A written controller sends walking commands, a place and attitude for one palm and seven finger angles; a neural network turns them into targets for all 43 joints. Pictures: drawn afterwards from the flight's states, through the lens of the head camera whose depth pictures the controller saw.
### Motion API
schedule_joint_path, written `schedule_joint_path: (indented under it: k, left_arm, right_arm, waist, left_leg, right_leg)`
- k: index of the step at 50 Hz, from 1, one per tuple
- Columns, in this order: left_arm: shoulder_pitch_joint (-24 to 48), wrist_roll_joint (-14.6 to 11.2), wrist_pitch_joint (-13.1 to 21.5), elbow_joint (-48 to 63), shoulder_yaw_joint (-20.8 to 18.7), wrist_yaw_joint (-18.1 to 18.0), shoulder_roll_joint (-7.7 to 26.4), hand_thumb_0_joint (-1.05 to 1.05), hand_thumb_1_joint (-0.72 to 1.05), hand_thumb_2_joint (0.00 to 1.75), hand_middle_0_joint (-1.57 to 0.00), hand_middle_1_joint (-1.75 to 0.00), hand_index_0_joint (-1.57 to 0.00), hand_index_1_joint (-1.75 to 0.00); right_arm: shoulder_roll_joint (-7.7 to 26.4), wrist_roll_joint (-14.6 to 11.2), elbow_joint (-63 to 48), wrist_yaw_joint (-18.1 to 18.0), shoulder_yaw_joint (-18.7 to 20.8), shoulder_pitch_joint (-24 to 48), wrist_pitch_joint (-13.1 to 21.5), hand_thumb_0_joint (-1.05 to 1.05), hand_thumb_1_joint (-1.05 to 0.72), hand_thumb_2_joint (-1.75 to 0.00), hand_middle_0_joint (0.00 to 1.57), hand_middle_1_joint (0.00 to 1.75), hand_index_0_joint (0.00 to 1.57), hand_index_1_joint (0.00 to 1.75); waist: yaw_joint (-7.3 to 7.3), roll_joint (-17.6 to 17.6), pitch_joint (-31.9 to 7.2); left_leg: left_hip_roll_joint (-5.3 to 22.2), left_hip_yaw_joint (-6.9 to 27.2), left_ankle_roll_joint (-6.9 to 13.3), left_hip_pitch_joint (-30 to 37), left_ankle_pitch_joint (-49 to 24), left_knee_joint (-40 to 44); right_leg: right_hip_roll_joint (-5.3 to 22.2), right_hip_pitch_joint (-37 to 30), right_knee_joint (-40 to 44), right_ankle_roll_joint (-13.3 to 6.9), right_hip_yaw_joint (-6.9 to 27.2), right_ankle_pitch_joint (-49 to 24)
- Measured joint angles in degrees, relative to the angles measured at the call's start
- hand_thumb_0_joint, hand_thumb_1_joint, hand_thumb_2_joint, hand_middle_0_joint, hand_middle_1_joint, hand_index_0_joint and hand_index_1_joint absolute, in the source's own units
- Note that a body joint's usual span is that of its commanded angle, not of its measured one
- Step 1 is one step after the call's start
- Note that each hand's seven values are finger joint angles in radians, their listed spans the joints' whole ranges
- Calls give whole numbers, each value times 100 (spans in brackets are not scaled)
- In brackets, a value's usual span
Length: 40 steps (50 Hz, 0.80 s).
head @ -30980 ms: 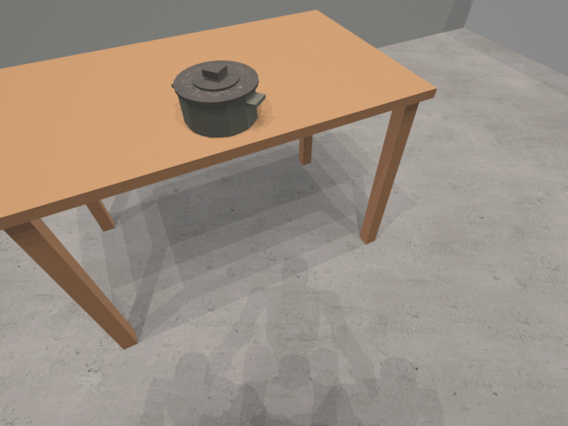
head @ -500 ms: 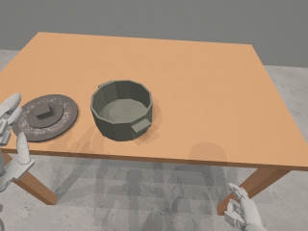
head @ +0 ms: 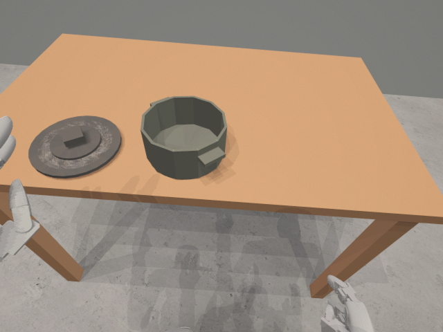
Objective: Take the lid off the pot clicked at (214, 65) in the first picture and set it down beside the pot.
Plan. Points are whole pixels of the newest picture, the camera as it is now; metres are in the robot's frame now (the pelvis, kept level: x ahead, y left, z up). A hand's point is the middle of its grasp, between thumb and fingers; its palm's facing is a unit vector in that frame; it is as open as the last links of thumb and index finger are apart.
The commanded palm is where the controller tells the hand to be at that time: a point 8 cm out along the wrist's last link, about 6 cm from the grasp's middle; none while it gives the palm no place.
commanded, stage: step back with the hand held close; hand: left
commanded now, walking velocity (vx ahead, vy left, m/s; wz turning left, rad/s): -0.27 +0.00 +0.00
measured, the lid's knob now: (73, 136) +0.50 +0.38 +0.03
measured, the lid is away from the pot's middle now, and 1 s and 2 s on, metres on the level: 0.26 0.26 0.26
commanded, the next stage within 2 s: stop stepping back and stand still in 1.08 s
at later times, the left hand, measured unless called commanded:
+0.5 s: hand (28, 240) +0.17 +0.22 +0.21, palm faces +0.38 -0.82 -0.42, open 7.4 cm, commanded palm +0.11 +0.27 +0.21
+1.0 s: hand out of the picture +0.10 +0.21 +0.21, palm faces +0.28 -0.85 -0.44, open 7.4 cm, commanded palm +0.04 +0.27 +0.21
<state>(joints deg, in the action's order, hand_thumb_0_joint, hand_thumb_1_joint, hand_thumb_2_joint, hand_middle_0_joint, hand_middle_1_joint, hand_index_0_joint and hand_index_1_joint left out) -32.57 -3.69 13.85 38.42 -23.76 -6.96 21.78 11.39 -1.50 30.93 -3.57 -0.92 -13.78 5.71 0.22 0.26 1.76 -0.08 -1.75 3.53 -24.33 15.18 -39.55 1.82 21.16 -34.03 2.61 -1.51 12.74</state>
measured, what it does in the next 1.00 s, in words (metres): walks backwards: right foot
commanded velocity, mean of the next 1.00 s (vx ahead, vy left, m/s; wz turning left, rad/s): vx -0.40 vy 0.00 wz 0.01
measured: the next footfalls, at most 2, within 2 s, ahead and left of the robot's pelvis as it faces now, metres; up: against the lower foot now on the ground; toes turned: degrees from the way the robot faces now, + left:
right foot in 1.00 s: -0.09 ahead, -0.15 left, +0.00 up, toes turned -5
left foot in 1.20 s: -0.10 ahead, +0.11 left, +0.00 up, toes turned -4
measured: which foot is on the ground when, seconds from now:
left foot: down 0.00-1.00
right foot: down 0.00-0.72, up 0.74-0.98, down 1.00-1.00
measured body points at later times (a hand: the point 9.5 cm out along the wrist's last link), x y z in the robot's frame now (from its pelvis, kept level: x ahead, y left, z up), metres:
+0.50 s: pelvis -0.02 -0.01 +0.00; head +0.00 +0.02 +0.44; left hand +0.15 +0.27 +0.23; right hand +0.15 -0.24 -0.07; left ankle +0.06 +0.08 -0.72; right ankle +0.00 -0.15 -0.72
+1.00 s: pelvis -0.11 +0.00 +0.01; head -0.09 +0.03 +0.46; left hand +0.08 +0.26 +0.23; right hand +0.06 -0.23 -0.05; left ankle +0.00 +0.09 -0.72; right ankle -0.13 -0.15 -0.72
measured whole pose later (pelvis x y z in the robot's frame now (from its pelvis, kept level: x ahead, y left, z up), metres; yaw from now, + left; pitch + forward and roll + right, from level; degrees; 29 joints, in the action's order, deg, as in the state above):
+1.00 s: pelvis -0.11 +0.00 +0.01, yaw -4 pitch +1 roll -3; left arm -33.6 -4.3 13.5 40.9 -24.3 -6.8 25.8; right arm 9.0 0.3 31.4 -1.6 -0.9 -11.4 7.9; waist 0.2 -0.3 0.7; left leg 3.6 -2.0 1.5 -26.3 6.5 -31.5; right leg -0.7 13.4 -27.4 0.4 -1.3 15.4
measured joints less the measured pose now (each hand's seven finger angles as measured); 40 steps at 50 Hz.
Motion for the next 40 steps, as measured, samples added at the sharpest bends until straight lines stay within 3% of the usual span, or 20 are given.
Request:
schedule_joint_path:
  k: [4,7,18,23,25,28,32,35,37,40]
  left_arm:
    - [-38,24,41,-9,-131,-26,134,2,88,90,-21,-31,-21,-30]
    - [-1,20,64,-11,-195,-27,190,2,88,90,-21,-31,-21,-30]
    - [13,65,282,240,-78,-82,133,2,88,90,-21,-31,-21,-30]
    - [41,41,272,201,-266,-68,268,2,88,90,-21,-31,-21,-30]
    - [94,13,292,166,-274,-49,221,2,88,90,-21,-31,-21,-30]
    - [166,-7,290,149,-145,9,191,2,89,90,-21,-31,-21,-30]
    - [-15,5,283,209,86,42,172,2,88,90,-21,-31,-21,-30]
    - [-178,-3,234,269,134,26,165,2,88,90,-21,-31,-22,-30]
    - [-138,-12,220,255,72,-1,227,2,88,90,-21,-31,-22,-30]
    - [-122,-66,124,159,-99,-38,274,2,88,90,-21,-31,-22,-30]
  right_arm:
    - [9,-15,-80,-15,32,-1,75,1,-90,-90,21,30,21,30]
    - [14,-16,-100,6,52,27,124,1,-90,-90,21,30,21,30]
    - [22,55,1,60,116,81,121,1,-90,-90,21,30,21,30]
    - [-102,83,10,63,106,40,223,1,-90,-90,21,30,20,30]
    - [-123,108,88,88,77,118,250,1,-90,-90,21,30,20,30]
    - [-153,97,179,131,43,230,199,1,-90,-90,21,30,21,30]
    - [-147,100,234,163,116,230,2,1,-90,-90,21,30,21,30]
    - [-77,95,225,135,176,175,-146,1,-90,-90,21,30,21,30]
    - [-60,93,208,83,214,195,-162,1,-90,-90,21,30,21,30]
    - [-158,177,214,67,219,240,-37,1,-90,-90,21,30,20,30]
  waist:
    - [19,-77,52]
    - [9,-101,95]
    - [60,-209,92]
    - [56,-199,39]
    - [-2,-108,47]
    - [23,-33,112]
    - [119,-160,-21]
    - [195,-232,-176]
    - [214,-317,-129]
    - [132,-343,-91]
  left_leg:
    - [-13,-41,17,-29,-16,-24]
    - [-2,-46,0,-78,9,-129]
    - [54,8,-23,-292,-116,-173]
    - [73,23,-40,-342,-125,-158]
    - [175,24,-80,-374,-162,-139]
    - [244,92,-155,-338,-304,5]
    - [60,215,-285,-386,441,-421]
    - [37,307,-240,-22,371,-108]
    - [-5,255,-130,-41,-114,76]
    - [76,153,-96,-27,-220,325]
  right_leg:
    - [21,86,-123,-67,29,28]
    - [19,147,-245,-7,37,37]
    - [-20,295,-213,-69,-49,-42]
    - [-170,71,-579,-203,60,461]
    - [-256,-56,-298,-91,46,515]
    - [-339,-121,-80,-136,-13,214]
    - [-217,-80,-22,-146,-11,160]
    - [-133,7,6,-76,9,94]
    - [-70,133,-154,-73,28,105]
    - [-311,466,-1350,-182,264,1204]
